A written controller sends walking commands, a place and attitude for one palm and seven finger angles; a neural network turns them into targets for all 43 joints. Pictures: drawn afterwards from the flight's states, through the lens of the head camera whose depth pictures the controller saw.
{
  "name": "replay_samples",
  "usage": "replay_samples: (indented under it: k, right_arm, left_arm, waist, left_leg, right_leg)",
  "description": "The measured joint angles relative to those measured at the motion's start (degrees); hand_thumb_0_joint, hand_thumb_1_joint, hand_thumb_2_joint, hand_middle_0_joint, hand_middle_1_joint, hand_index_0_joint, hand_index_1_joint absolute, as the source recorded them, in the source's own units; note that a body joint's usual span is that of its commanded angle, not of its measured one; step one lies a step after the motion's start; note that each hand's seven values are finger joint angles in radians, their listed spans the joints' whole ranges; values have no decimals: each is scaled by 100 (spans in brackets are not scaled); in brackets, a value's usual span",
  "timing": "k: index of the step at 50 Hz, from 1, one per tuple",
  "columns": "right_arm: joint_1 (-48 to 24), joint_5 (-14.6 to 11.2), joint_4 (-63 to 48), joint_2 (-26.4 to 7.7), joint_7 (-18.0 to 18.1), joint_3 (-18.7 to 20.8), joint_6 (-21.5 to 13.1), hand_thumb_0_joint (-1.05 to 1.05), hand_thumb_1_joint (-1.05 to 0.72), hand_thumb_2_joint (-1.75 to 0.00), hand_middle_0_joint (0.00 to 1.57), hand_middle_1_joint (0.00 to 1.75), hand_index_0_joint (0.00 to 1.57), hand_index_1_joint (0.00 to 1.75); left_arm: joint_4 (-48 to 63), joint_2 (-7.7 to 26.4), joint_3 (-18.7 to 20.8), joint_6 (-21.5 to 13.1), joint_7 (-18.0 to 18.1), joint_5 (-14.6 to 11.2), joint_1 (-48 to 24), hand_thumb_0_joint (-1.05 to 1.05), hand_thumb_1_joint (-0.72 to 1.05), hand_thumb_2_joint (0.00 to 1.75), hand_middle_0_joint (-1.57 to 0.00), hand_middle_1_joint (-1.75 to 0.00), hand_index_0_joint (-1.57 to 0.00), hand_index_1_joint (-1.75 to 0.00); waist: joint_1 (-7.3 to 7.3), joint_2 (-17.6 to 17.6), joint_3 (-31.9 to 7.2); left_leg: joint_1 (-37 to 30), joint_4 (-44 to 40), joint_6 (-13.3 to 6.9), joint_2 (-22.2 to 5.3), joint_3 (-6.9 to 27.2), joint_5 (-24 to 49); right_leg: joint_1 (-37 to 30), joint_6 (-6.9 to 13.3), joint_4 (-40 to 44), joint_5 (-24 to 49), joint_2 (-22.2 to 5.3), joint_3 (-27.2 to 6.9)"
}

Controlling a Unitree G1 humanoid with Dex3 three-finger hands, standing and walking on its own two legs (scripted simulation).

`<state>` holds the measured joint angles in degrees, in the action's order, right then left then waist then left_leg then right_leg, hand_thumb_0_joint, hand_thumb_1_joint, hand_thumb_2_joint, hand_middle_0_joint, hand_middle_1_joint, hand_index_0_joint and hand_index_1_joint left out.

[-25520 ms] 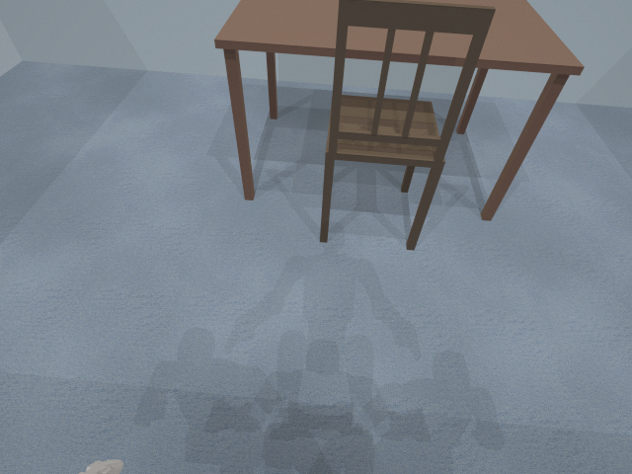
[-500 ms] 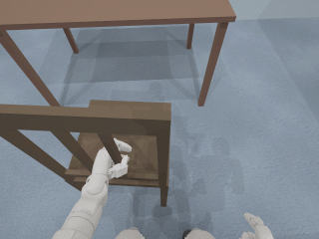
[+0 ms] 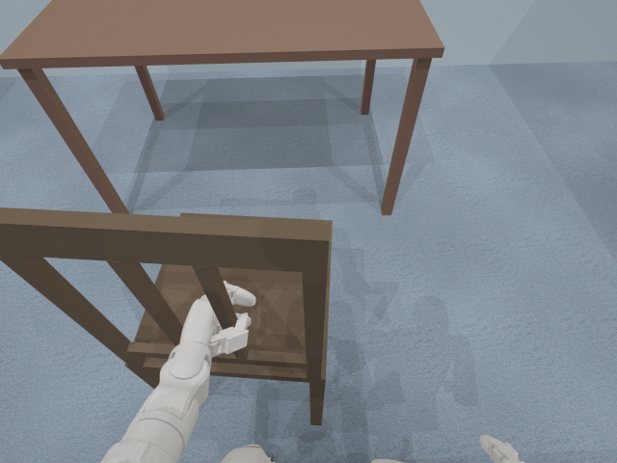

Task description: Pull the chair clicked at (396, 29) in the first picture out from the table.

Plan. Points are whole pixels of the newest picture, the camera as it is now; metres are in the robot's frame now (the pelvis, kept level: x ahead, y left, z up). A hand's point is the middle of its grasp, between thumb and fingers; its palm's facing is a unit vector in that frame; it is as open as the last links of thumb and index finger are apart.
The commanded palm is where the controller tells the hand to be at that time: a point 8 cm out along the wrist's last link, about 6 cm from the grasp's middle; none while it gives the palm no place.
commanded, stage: stop walking, hand still on the chair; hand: left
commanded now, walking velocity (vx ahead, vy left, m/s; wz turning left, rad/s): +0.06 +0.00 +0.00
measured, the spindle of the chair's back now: (161, 313) +0.33 +0.23 -0.05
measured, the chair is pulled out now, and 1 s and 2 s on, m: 0.56 0.56 0.56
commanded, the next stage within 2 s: open the thumb and straighten the fingers in 0.82 s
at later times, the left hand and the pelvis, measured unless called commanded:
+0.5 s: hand (241, 332) +0.30 +0.11 -0.06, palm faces -0.10 -0.98 -0.15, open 5.1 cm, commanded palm +0.29 +0.16 -0.04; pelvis +0.04 +0.01 +0.01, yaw -1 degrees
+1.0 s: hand (240, 331) +0.30 +0.11 -0.06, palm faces -0.09 -0.99 -0.12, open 5.1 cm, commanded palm +0.28 +0.17 -0.04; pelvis +0.04 +0.00 +0.01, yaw -1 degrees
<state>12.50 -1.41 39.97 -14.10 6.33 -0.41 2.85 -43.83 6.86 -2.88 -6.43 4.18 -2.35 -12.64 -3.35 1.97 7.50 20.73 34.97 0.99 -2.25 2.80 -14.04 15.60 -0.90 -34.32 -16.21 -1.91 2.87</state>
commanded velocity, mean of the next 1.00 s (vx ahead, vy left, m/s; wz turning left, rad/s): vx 0.00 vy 0.00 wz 0.00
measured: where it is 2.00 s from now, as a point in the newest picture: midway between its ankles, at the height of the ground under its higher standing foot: outside the picture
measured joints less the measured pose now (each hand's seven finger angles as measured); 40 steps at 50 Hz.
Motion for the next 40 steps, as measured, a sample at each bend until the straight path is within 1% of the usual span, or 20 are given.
replay_samples:
  k: [3,5,9,13,16,19,26,33,40]
  right_arm:
    - [98,28,102,-75,30,56,-30,1,-90,-90,20,30,20,30]
    - [147,33,155,-52,36,70,-56,1,-91,-90,20,30,20,30]
    - [224,23,172,117,3,-3,-178,1,-91,-90,19,30,20,30]
    - [175,30,177,313,-81,-137,-318,1,-91,-90,20,30,20,30]
    - [58,38,167,405,-126,-201,-358,1,-90,-90,20,30,20,30]
    - [-76,43,128,426,-139,-223,-342,1,-90,-90,20,30,20,30]
    - [-281,25,-5,291,-102,-154,-237,1,-90,-90,20,30,20,30]
    - [-276,3,-95,120,-60,-49,-111,1,-90,-90,20,30,20,30]
    - [-158,-15,-94,102,-46,-38,-25,1,-91,-90,20,30,20,30]
  left_arm:
    - [-70,-30,-116,-19,-10,65,87,4,74,82,-33,-125,-50,-145]
    - [-124,-34,-200,-60,-31,92,139,4,74,82,-32,-127,-50,-145]
    - [-170,-59,-330,-119,-59,107,228,4,74,82,-30,-128,-50,-145]
    - [-97,-96,-380,-151,-70,133,319,4,75,82,-30,-128,-50,-145]
    - [-8,-106,-403,-142,-72,142,397,4,74,82,-30,-128,-50,-145]
    - [57,-119,-406,-118,-71,140,471,4,74,82,-30,-127,-50,-145]
    - [155,-119,-391,-38,-77,116,629,5,74,83,-31,-126,-50,-145]
    - [258,-83,-387,12,-76,107,760,5,73,83,-31,-127,-50,-145]
    - [308,-45,-384,25,-74,88,820,5,73,83,-31,-127,-50,-145]
  waist:
    - [-31,-15,-87]
    - [-21,-52,-144]
    - [65,-85,-230]
    - [182,-54,-223]
    - [252,-35,-221]
    - [291,-11,-242]
    - [301,-4,-321]
    - [288,-31,-375]
    - [249,-51,-387]
  left_leg:
    - [-130,-14,6,40,-26,210]
    - [-211,-40,22,66,-69,193]
    - [-374,-354,-10,93,-138,243]
    - [-492,-610,7,57,-157,334]
    - [-540,-684,28,34,-175,337]
    - [-572,-713,41,22,-186,318]
    - [-649,-731,70,10,-162,265]
    - [-702,-735,97,-15,-130,226]
    - [-729,-752,112,-25,-101,223]
  right_leg:
    - [-119,-56,-49,-82,-52,-18]
    - [-193,-76,-14,-113,-86,-53]
    - [-331,-103,305,18,-108,-116]
    - [-470,-141,637,165,-74,-123]
    - [-512,-129,720,181,-54,-136]
    - [-534,-117,740,161,-43,-145]
    - [-615,-88,745,91,-31,-116]
    - [-689,-61,776,58,-4,-82]
    - [-733,-45,806,54,8,-52]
